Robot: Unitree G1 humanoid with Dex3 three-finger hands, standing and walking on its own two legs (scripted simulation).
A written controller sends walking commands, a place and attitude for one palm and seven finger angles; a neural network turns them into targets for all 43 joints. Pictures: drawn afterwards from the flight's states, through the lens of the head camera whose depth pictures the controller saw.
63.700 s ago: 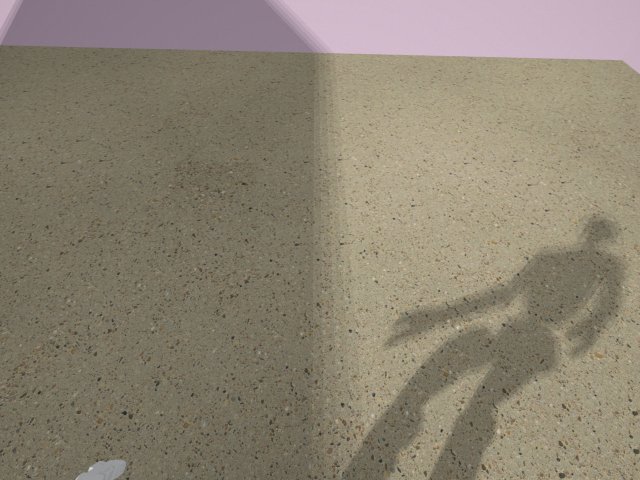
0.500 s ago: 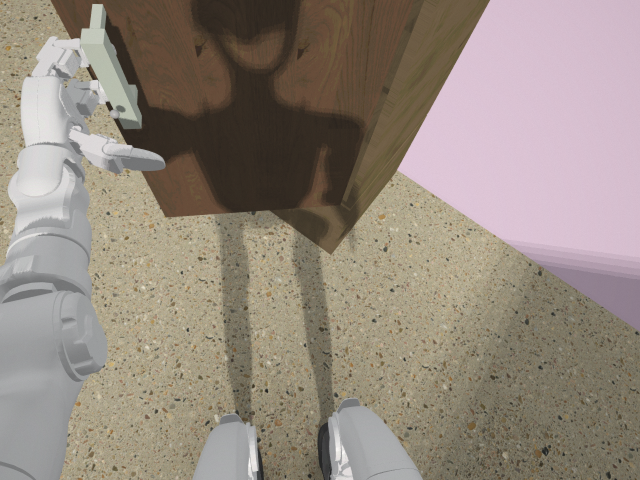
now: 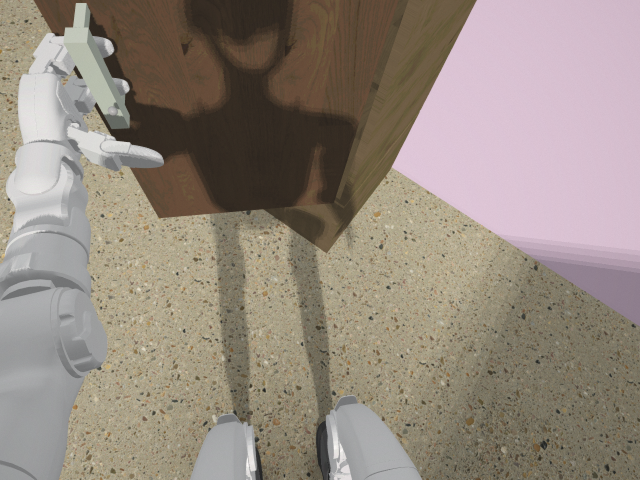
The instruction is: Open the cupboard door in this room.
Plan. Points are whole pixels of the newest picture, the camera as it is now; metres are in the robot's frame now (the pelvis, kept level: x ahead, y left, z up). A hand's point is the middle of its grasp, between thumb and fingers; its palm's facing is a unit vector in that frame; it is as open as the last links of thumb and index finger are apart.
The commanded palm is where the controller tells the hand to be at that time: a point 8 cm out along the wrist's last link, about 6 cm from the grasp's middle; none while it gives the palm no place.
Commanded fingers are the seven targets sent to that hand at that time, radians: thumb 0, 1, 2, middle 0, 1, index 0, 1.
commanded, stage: close the thumb around the handle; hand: left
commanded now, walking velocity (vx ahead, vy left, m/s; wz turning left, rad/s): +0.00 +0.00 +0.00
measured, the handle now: (102, 70) +0.59 +0.20 +0.07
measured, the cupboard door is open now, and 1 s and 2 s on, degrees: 44 45 89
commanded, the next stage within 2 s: pull the door open along its arc in 0.74 s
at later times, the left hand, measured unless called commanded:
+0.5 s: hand (112, 115) +0.53 +0.18 +0.07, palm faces +0.06 -1.00 -0.01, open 8.3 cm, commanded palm +0.50 +0.22 +0.07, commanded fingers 0.00 0.84 0.88 -0.40 -1.34 -0.40 -1.34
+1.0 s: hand (124, 118) +0.53 +0.17 +0.07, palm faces +0.06 -1.00 -0.02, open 6.0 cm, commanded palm +0.48 +0.21 +0.07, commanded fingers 0.00 0.90 0.90 -0.40 -1.35 -0.40 -1.35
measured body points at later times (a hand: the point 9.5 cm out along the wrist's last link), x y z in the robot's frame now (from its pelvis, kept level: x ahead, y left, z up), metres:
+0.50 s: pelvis +0.00 +0.00 +0.00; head +0.15 +0.03 +0.43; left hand +0.52 +0.24 +0.07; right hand -0.01 -0.26 -0.10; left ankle +0.00 +0.09 -0.65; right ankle +0.02 -0.12 -0.65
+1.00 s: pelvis +0.00 +0.00 +0.00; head +0.15 +0.02 +0.43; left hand +0.52 +0.23 +0.07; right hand -0.01 -0.26 -0.11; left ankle +0.00 +0.09 -0.65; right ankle +0.02 -0.12 -0.65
